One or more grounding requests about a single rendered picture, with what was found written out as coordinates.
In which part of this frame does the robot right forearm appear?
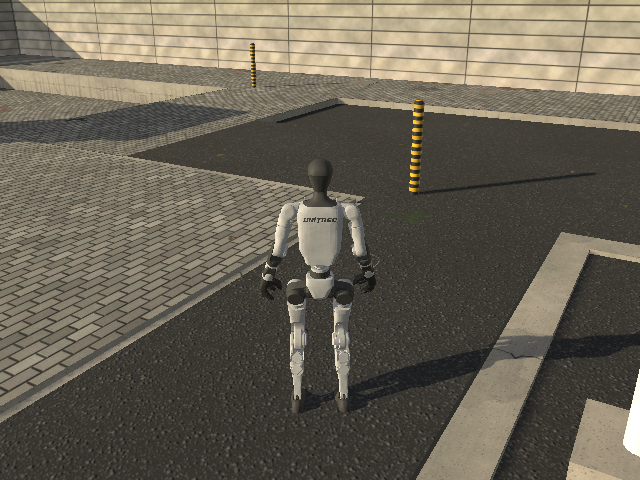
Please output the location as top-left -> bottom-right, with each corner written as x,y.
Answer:
357,242 -> 374,278

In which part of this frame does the robot left foot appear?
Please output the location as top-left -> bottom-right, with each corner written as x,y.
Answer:
291,387 -> 306,414

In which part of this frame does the left robot hand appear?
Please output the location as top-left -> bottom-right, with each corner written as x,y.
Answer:
259,277 -> 282,300

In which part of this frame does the right robot hand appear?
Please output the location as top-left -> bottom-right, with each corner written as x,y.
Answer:
353,274 -> 376,294

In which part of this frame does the right robot upper arm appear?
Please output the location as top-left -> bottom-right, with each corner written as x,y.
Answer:
341,202 -> 367,257

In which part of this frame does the robot left shin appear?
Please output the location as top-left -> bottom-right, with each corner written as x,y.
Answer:
290,332 -> 304,400

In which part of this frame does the left robot upper arm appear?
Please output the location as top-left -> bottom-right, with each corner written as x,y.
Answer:
272,202 -> 299,258

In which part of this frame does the robot left forearm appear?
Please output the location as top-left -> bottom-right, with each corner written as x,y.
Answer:
262,242 -> 282,281

